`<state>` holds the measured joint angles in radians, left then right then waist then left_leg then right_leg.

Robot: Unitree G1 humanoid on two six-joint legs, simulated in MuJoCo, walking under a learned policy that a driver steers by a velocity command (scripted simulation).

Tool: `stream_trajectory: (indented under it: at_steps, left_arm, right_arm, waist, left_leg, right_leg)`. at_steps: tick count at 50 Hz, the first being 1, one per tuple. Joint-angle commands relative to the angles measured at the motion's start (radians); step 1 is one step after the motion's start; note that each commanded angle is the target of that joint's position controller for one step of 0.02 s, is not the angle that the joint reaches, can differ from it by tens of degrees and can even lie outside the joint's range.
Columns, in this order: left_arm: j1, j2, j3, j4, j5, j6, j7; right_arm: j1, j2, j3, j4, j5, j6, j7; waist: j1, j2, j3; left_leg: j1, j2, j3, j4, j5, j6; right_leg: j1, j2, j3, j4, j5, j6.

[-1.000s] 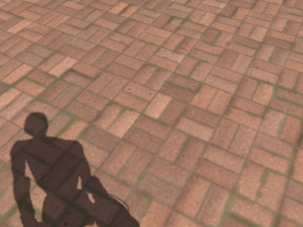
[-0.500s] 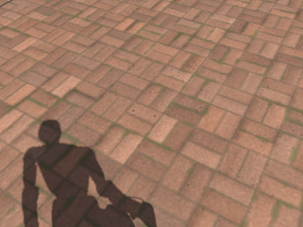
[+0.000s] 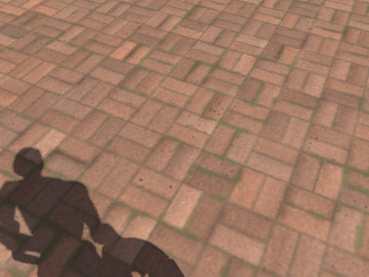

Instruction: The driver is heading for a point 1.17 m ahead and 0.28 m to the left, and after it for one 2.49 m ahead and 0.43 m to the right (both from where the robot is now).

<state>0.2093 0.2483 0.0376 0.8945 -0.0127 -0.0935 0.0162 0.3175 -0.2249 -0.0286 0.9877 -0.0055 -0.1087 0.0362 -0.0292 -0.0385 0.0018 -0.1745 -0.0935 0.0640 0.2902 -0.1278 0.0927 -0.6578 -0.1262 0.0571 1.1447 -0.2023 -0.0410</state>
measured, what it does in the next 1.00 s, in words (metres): walks ahead, turning left: right foot, then left foot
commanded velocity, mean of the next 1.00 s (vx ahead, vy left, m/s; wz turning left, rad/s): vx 0.50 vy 0.00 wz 0.31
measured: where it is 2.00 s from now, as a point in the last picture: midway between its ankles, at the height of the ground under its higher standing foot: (125, 176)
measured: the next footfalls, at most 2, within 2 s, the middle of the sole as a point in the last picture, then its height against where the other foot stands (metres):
right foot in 0.30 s outside the picture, level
left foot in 0.88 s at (158, 256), level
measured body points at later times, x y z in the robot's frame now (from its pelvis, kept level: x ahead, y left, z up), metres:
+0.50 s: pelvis +0.28 -0.08 +0.00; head +0.29 -0.10 +0.45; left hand +0.33 +0.18 -0.12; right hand +0.36 -0.35 -0.14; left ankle +0.27 +0.08 -0.65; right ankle +0.30 -0.17 -0.74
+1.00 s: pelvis +0.53 +0.02 -0.01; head +0.56 +0.03 +0.43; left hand +0.53 +0.31 -0.14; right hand +0.74 -0.19 -0.13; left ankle +0.56 +0.09 -0.74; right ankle +0.48 -0.16 -0.64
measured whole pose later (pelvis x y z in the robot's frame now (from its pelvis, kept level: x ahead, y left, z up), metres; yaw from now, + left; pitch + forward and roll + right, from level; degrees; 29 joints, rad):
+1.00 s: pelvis +0.53 +0.02 -0.01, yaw +22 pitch +1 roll +0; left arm 0.20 0.27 0.06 0.86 -0.02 -0.13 0.01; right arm 0.20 -0.26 -0.09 0.78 0.01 -0.06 0.04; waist -0.01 -0.01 0.05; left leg -0.37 -0.10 0.03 0.52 -0.17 0.11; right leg -0.41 -0.06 0.02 1.26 -0.38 -0.01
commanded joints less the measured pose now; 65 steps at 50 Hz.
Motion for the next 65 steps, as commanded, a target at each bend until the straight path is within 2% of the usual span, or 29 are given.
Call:
stream_trajectory:
  at_steps: [1,5,10,12,14,15,16,17,18,20,22,24,26,32,38,41,42,43,44,45,46,47,48,49,50,54,59,62,65]
  left_arm:
    - [0.035,0.046,0.014,-0.043,0.013,0.004,0.007]
    - [-0.128,0.028,0.007,-0.087,0.004,-0.007,-0.005]
    - [-0.255,0.041,0.002,-0.138,-0.009,-0.016,-0.036]
    - [-0.239,0.062,0.008,-0.146,-0.01,-0.025,-0.047]
    - [-0.085,0.11,0.036,-0.108,-0.006,-0.033,-0.046]
    - [0.116,0.175,0.064,-0.055,-0.002,-0.037,-0.037]
    - [0.276,0.295,0.093,-0.032,0.019,-0.032,-0.03]
    - [0.31,0.244,0.08,-0.019,0.02,-0.027,-0.034]
    - [0.233,0.166,0.056,-0.032,0.016,-0.031,-0.033]
    - [0.058,0.088,0.03,-0.061,0.011,-0.033,-0.037]
    - [0.006,0.053,0.022,-0.049,0.021,-0.039,-0.042]
    - [0.029,0.065,0.028,-0.024,0.029,-0.044,-0.038]
    - [0.047,0.086,0.036,-0.008,0.034,-0.045,-0.028]
    - [0.085,0.119,0.043,0.012,0.028,-0.029,0.005]
    - [0.167,0.148,0.056,0.042,0.009,0.009,0.014]
    - [0.121,0.192,0.068,0.021,0.0,0.024,0.021]
    - [0.102,0.208,0.072,0.013,-0.001,0.031,0.024]
    - [0.075,0.212,0.071,0.003,-0.007,0.034,0.024]
    - [0.079,0.188,0.062,-0.022,0.007,0.024,0.022]
    - [0.161,0.037,0.018,-0.076,0.02,-0.015,0.001]
    - [0.051,0.115,0.03,-0.104,-0.015,-0.066,-0.018]
    - [-0.027,0.133,0.035,-0.135,-0.045,-0.081,-0.023]
    - [-0.03,0.125,0.034,-0.132,-0.03,-0.082,-0.017]
    - [-0.025,0.139,0.046,-0.12,-0.002,-0.071,-0.008]
    - [0.001,0.141,0.052,-0.121,0.008,-0.055,-0.008]
    - [-0.054,0.102,0.047,-0.163,0.031,-0.018,-0.001]
    - [-0.24,0.068,0.03,-0.224,0.019,-0.023,-0.011]
    - [-0.301,0.09,0.034,-0.257,0.007,-0.033,-0.024]
    - [-0.286,0.127,0.047,-0.268,0.004,-0.051,-0.037]
  right_arm:
    - [-0.038,-0.13,-0.02,-0.053,0.001,-0.018,-0.02]
    - [0.044,-0.158,-0.025,-0.036,0.016,-0.005,-0.035]
    - [0.119,-0.169,-0.031,-0.002,0.026,0.016,-0.038]
    - [0.112,-0.18,-0.037,0.0,0.027,0.026,-0.041]
    - [0.08,-0.178,-0.035,-0.008,0.024,0.037,-0.041]
    - [0.068,-0.142,-0.02,-0.024,0.012,0.037,-0.039]
    - [0.141,-0.041,0.012,-0.054,0.002,0.021,-0.033]
    - [0.183,-0.026,0.019,-0.036,0.029,-0.004,-0.029]
    - [0.103,-0.147,-0.014,-0.047,0.057,-0.015,-0.03]
    - [0.0,-0.144,-0.025,-0.072,0.051,-0.005,-0.041]
    - [0.027,-0.106,-0.034,-0.063,0.04,0.028,-0.044]
    - [0.044,-0.069,-0.035,-0.063,0.042,0.049,-0.042]
    - [0.001,-0.069,-0.042,-0.088,0.038,0.058,-0.043]
    - [-0.185,-0.052,-0.04,-0.167,0.024,0.053,-0.018]
    - [-0.343,-0.035,-0.03,-0.267,0.029,0.052,0.022]
    - [-0.281,-0.078,-0.053,-0.288,0.032,0.058,0.032]
    - [-0.186,-0.113,-0.072,-0.273,0.036,0.06,0.031]
    - [-0.03,-0.171,-0.104,-0.236,0.036,0.06,0.022]
    - [0.112,-0.266,-0.139,-0.203,0.032,0.068,-0.004]
    - [0.053,-0.349,-0.147,-0.235,0.032,0.061,-0.01]
    - [0.1,-0.269,-0.12,-0.236,0.016,0.053,-0.008]
    - [0.07,-0.207,-0.104,-0.234,0.01,0.042,-0.008]
    - [-0.012,-0.167,-0.092,-0.246,0.02,0.033,-0.003]
    - [-0.079,-0.129,-0.079,-0.263,0.023,0.029,-0.003]
    - [-0.11,-0.118,-0.073,-0.279,0.017,0.029,-0.007]
    - [-0.072,-0.18,-0.087,-0.28,0.02,0.024,-0.031]
    - [0.008,-0.187,-0.088,-0.271,0.03,0.04,-0.049]
    - [0.049,-0.187,-0.088,-0.261,0.034,0.047,-0.05]
    - [0.05,-0.187,-0.089,-0.265,0.033,0.056,-0.058]
  waist:
    - [0.047,0.077,0.055]
    - [-0.012,0.077,0.055]
    - [-0.05,0.09,0.083]
    - [-0.027,0.102,0.072]
    - [0.065,0.108,-0.013]
    - [0.148,0.073,-0.145]
    - [0.156,-0.14,-0.315]
    - [0.151,-0.257,-0.414]
    - [0.145,-0.148,-0.265]
    - [0.081,-0.032,-0.096]
    - [0.029,-0.061,-0.031]
    - [0.012,-0.047,-0.007]
    - [0.011,-0.027,0.014]
    - [0.054,-0.008,0.067]
    - [0.097,0.002,0.112]
    - [0.028,-0.057,0.032]
    - [-0.029,-0.073,-0.024]
    - [-0.116,-0.055,-0.107]
    - [-0.164,0.065,-0.188]
    - [-0.029,0.304,-0.286]
    - [-0.1,0.185,-0.36]
    - [-0.091,0.143,-0.233]
    - [-0.029,0.033,-0.131]
    - [0.009,0.017,-0.097]
    - [0.041,0.033,-0.076]
    - [0.05,0.047,-0.03]
    - [-0.026,0.116,-0.007]
    - [-0.051,0.136,-0.006]
    - [-0.029,0.159,-0.015]
  left_leg:
    - [-0.104,0.279,-0.207,-0.205,0.081,0.171]
    - [-0.014,0.264,-0.162,-0.19,0.094,0.127]
    - [0.146,0.325,-0.178,-0.122,0.067,0.113]
    - [0.193,0.35,-0.192,-0.07,0.114,0.098]
    - [0.171,0.308,-0.163,0.115,0.374,0.066]
    - [0.046,0.244,-0.119,0.36,0.384,0.035]
    - [-0.332,0.099,-0.035,0.77,0.024,-0.036]
    - [-0.526,0.028,-0.167,0.979,-0.43,-0.043]
    - [-0.606,0.089,-0.226,1.062,-0.381,-0.025]
    - [-0.555,0.181,-0.185,0.979,-0.201,-0.025]
    - [-0.456,0.219,-0.183,0.9,-0.111,-0.031]
    - [-0.456,0.216,-0.179,0.893,-0.062,-0.035]
    - [-0.52,0.214,-0.196,0.848,0.007,-0.042]
    - [-0.563,0.199,-0.131,0.532,0.218,-0.049]
    - [-0.62,0.181,-0.03,0.391,0.102,-0.01]
    - [-0.412,0.089,0.067,0.381,-0.042,0.042]
    - [-0.282,0.049,0.084,0.372,-0.077,0.067]
    - [-0.047,0.012,0.074,0.283,-0.012,0.106]
    - [0.251,0.144,-0.163,0.232,-0.013,0.165]
    - [0.562,0.407,-0.772,0.108,-0.104,0.371]
    - [0.581,0.432,-0.883,-0.008,-0.137,0.359]
    - [0.487,0.398,-0.716,-0.001,-0.073,0.305]
    - [0.312,0.347,-0.578,-0.003,0.032,0.261]
    - [0.184,0.306,-0.485,-0.013,0.114,0.228]
    - [0.094,0.281,-0.445,-0.036,0.157,0.221]
    - [-0.052,0.234,-0.354,-0.077,0.28,0.22]
    - [-0.08,0.165,-0.311,-0.042,0.149,0.142]
    - [-0.025,0.195,-0.382,0.008,0.091,0.129]
    - [0.058,0.229,-0.477,0.093,0.075,0.113]
  right_leg:
    - [-0.026,-0.043,0.001,-0.138,0.157,0.027]
    - [0.001,0.001,-0.035,-0.43,0.308,0.034]
    - [-0.002,0.031,-0.043,-0.584,0.228,0.018]
    - [0.048,0.046,-0.05,-0.626,0.147,-0.01]
    - [0.288,0.101,-0.091,-0.672,0.103,-0.047]
    - [0.575,0.048,-0.032,-0.65,0.128,-0.092]
    - [0.991,-0.221,0.339,-0.669,0.092,-0.214]
    - [1.085,-0.324,0.667,-0.82,-0.025,-0.289]
    - [0.956,-0.29,0.543,-0.836,-0.051,-0.231]
    - [0.675,-0.205,0.262,-0.901,0.054,-0.159]
    - [0.533,-0.137,0.105,-0.969,0.118,-0.122]
    - [0.498,-0.119,0.009,-0.99,0.242,-0.126]
    - [0.511,-0.123,-0.05,-1.001,0.315,-0.132]
    - [0.576,-0.121,-0.181,-1.03,0.315,-0.108]
    - [0.78,-0.18,-0.249,-0.938,0.461,-0.097]
    - [0.785,-0.175,-0.295,-0.757,0.92,-0.068]
    - [0.764,-0.167,-0.302,-0.615,1.032,-0.058]
    - [0.679,-0.129,-0.316,-0.403,0.98,-0.029]
    - [0.416,-0.07,-0.312,-0.08,0.587,0.018]
    - [-0.027,0.166,-0.178,0.303,-0.336,0.076]
    - [-0.131,0.144,0.049,0.357,-0.344,0.04]
    - [-0.184,0.096,0.047,0.309,-0.266,0.011]
    - [-0.139,0.047,0.041,0.197,-0.189,0.006]
    - [-0.064,0.014,0.033,0.109,-0.153,0.013]
    - [0.003,-0.004,0.037,0.063,-0.128,0.024]
    - [0.034,0.011,-0.004,-0.141,-0.017,0.088]
    - [0.096,0.092,-0.02,-0.515,0.267,0.095]
    - [0.121,0.117,-0.004,-0.604,0.273,0.082]
    - [0.165,0.13,0.016,-0.667,0.169,0.052]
